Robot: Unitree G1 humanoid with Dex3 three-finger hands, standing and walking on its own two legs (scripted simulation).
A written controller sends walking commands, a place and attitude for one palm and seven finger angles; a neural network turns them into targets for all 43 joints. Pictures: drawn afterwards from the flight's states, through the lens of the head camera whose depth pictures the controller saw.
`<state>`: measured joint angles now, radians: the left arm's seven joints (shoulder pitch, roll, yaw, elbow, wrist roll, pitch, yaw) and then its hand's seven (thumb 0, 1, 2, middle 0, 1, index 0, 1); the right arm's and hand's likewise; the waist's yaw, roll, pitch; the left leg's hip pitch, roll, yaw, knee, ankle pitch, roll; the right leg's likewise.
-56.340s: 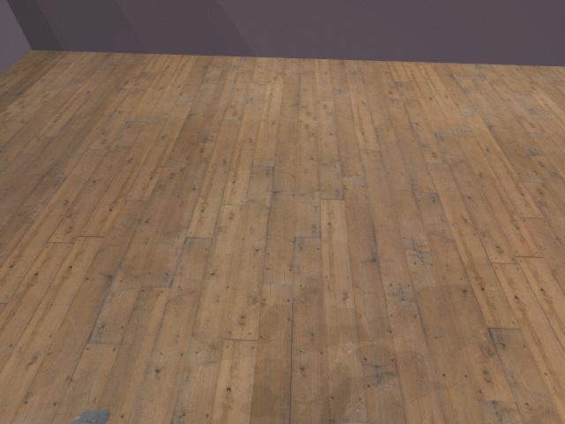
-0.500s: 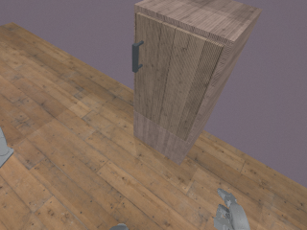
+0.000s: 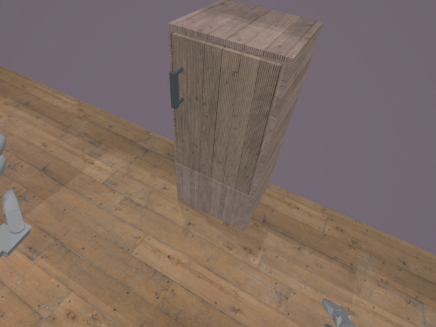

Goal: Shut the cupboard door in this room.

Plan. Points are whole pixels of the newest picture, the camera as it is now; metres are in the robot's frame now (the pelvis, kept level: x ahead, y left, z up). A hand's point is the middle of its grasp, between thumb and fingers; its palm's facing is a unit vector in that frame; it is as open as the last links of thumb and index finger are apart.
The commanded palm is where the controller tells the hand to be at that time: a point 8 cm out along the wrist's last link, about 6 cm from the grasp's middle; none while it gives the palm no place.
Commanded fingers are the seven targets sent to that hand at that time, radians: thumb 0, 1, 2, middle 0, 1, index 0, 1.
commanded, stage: stop stepping back and stand still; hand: left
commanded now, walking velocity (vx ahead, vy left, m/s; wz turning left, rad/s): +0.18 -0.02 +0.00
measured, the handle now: (177, 88) +0.88 +0.15 -0.01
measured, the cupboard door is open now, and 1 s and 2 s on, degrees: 0 0 0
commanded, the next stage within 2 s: let the arm hang, fingers relaxed in 0.30 s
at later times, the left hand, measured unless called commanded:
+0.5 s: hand (72, 257) +0.22 +0.25 +0.05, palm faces +0.19 -0.87 -0.46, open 7.4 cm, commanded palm none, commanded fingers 0.00 0.90 0.90 -0.20 -0.30 -0.20 -0.30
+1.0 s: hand out of the picture -0.04 +0.22 -0.17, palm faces +0.03 -0.97 -0.23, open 7.3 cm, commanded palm none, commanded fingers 0.00 0.90 0.90 -0.20 -0.30 -0.20 -0.30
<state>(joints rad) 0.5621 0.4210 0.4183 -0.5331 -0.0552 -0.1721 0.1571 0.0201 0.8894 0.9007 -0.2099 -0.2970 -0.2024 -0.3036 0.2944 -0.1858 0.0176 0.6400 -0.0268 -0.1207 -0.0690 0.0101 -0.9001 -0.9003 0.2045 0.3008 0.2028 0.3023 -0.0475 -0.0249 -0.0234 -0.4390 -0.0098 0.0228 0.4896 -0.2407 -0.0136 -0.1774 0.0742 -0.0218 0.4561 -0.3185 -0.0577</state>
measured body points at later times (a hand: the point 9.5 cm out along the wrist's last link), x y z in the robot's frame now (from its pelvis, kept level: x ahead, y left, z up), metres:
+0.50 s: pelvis +0.00 +0.01 -0.01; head -0.02 -0.01 +0.44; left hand +0.21 +0.29 +0.08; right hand +0.13 -0.23 -0.13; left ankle +0.03 +0.13 -0.73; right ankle -0.01 -0.07 -0.74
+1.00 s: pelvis +0.00 +0.03 +0.01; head +0.00 +0.03 +0.46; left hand -0.04 +0.27 -0.15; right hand -0.02 -0.19 -0.16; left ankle +0.00 +0.15 -0.74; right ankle -0.01 -0.07 -0.74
